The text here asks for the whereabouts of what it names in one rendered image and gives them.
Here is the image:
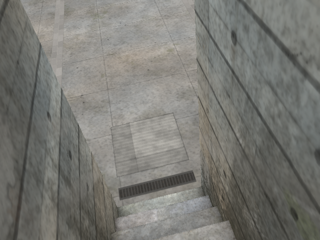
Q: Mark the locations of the stairs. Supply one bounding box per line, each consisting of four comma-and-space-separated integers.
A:
111, 187, 236, 240

